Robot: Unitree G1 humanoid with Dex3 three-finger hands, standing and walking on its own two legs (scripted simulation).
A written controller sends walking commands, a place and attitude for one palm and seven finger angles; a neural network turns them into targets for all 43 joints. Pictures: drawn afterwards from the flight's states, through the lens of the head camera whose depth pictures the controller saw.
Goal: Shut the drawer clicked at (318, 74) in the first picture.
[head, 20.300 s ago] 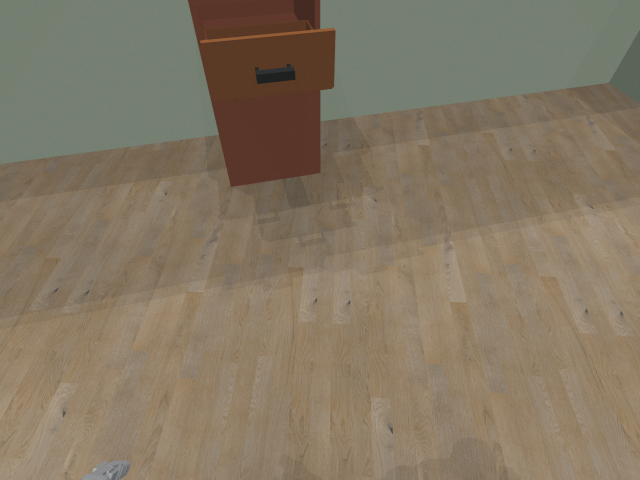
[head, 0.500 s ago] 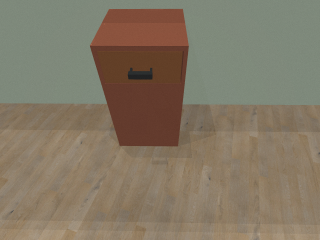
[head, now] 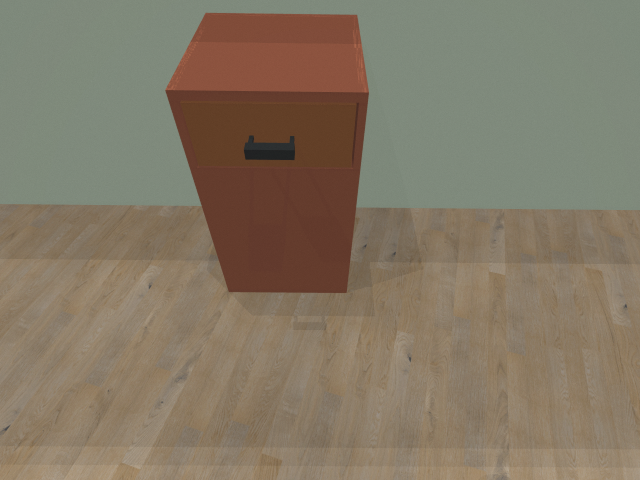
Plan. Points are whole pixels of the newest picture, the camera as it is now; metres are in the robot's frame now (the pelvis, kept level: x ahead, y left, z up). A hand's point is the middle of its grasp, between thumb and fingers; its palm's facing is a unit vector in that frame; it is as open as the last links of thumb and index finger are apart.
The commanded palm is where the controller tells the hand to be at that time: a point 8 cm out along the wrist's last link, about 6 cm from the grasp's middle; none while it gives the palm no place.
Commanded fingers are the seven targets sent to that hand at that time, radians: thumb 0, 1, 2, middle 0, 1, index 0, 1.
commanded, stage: look to check the result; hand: left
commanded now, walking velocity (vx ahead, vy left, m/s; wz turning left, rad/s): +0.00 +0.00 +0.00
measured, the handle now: (270, 145) +0.83 +0.16 -0.08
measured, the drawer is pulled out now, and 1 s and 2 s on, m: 0.00 0.00 0.00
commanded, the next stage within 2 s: stand and wait in 0.42 s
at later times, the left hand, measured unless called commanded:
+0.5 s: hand out of the picture +0.01 +0.18 -0.18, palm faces +0.02 -0.98 -0.21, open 7.4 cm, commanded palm none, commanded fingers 0.00 0.90 0.90 -0.20 -0.30 -0.20 -0.30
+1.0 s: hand out of the picture +0.01 +0.19 -0.17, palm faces +0.01 -0.97 -0.23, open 7.4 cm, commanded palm none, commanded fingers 0.00 0.90 0.90 -0.20 -0.30 -0.20 -0.30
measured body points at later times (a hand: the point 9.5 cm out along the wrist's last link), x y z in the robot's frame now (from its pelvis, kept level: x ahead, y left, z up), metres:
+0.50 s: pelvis +0.00 +0.00 +0.00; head +0.01 +0.00 +0.45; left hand +0.01 +0.23 -0.16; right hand +0.02 -0.23 -0.16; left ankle +0.04 +0.11 -0.74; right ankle -0.04 -0.10 -0.74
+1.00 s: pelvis +0.00 +0.00 +0.00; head +0.02 +0.00 +0.45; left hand +0.01 +0.24 -0.16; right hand +0.01 -0.24 -0.16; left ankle +0.04 +0.11 -0.74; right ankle -0.04 -0.10 -0.74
